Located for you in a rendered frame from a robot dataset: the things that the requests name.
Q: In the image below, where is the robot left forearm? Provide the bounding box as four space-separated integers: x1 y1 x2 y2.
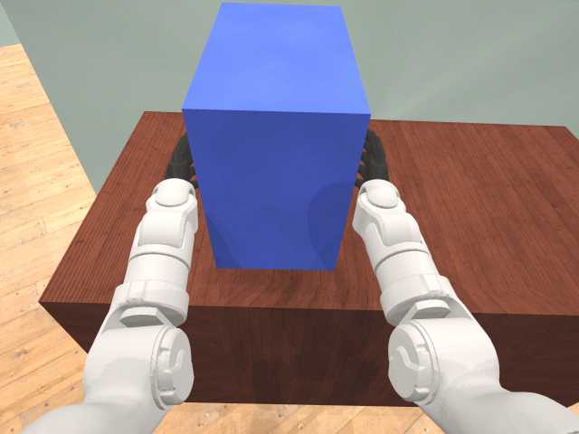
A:
82 178 198 398

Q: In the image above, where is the left robot upper arm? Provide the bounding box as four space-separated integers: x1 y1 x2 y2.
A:
19 325 194 434

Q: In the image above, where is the pedestal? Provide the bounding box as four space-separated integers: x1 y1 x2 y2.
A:
38 111 579 408

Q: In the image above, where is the left robot hand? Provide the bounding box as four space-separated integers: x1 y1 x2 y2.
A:
164 132 198 189

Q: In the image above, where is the carton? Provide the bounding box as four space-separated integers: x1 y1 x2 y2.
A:
182 2 371 270

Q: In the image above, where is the right robot hand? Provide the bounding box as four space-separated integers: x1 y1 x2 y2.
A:
355 128 390 190

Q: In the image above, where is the right robot upper arm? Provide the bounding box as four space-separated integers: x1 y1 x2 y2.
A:
388 317 579 434

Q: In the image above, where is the robot right forearm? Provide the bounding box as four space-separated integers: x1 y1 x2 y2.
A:
353 179 499 373

